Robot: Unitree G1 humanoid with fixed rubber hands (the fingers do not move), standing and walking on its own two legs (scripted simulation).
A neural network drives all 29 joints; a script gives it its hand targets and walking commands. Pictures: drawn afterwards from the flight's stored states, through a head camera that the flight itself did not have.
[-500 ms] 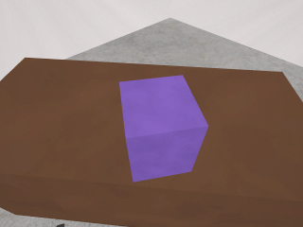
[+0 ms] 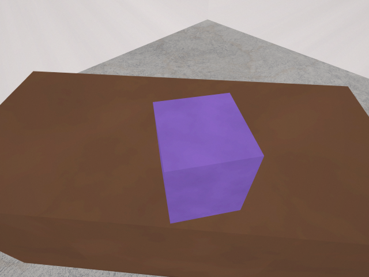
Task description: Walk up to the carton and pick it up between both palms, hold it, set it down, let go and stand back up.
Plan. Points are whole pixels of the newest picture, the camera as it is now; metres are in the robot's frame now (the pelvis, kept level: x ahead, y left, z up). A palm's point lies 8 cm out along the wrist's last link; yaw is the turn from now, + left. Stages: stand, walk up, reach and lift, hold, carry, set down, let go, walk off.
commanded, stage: walk up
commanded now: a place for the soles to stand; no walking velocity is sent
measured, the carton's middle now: (199, 159) +0.40 -0.01 +0.00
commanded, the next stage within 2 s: reach and lift in 0.94 s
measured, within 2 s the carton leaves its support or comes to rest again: neither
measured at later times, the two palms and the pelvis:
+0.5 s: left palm out of the picture +0.06 +0.30 -0.13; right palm out of the picture +0.05 -0.26 -0.12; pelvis +0.01 +0.02 +0.00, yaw -2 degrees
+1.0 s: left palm out of the picture +0.06 +0.31 -0.13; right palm out of the picture +0.06 -0.26 -0.13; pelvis +0.01 +0.02 +0.00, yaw -2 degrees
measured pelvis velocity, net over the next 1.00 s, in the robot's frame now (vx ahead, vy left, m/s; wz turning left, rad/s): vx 0.01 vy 0.02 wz -0.04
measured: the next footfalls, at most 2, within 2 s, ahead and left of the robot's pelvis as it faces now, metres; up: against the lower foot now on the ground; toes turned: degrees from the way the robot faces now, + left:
none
